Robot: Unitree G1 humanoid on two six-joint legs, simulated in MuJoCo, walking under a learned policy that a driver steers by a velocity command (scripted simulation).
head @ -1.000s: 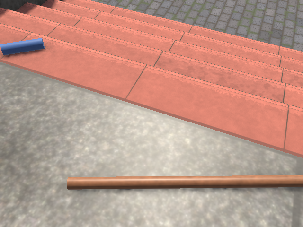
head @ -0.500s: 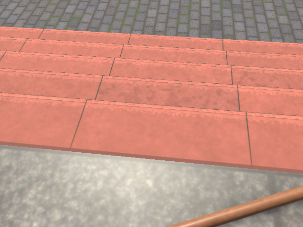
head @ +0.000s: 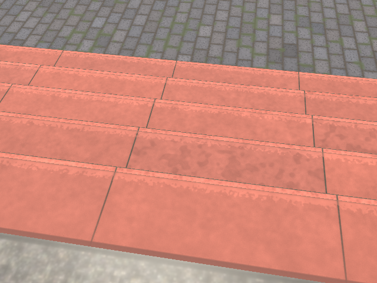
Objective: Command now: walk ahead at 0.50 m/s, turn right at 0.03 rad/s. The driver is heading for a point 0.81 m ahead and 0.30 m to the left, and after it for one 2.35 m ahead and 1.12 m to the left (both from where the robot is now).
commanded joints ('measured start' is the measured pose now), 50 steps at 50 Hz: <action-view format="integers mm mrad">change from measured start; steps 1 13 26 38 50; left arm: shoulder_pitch -101 22 -256 -545 -221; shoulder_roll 23 94 99 44 131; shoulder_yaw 11 35 14 -25 33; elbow -133 -13 -198 -360 -348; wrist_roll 34 84 60 26 38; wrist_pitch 21 -22 -47 18 -8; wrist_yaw -25 11 -22 -31 -5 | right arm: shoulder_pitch -11 -145 191 348 252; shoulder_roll -149 -182 -243 -208 -196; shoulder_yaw -42 -45 -77 -76 -70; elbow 7 -16 31 15 -108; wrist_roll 4 33 18 32 8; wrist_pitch -24 11 5 -14 2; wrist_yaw -3 24 7 18 33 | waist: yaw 15 50 -72 -114 -34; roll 189 21 -21 109 -1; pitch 50 50 -61 -33 -18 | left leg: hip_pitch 13 -798 76 -34 -627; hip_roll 247 54 265 101 -13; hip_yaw -144 -132 -776 -470 -191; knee -227 857 -134 -119 795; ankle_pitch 394 63 214 566 105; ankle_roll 50 -49 252 113 -61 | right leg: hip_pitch -193 711 -320 -112 391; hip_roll -67 -278 -12 10 -340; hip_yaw -9 123 64 -22 552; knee -69 -796 390 -339 -879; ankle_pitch -19 598 16 252 -239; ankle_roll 16 -68 6 94 -163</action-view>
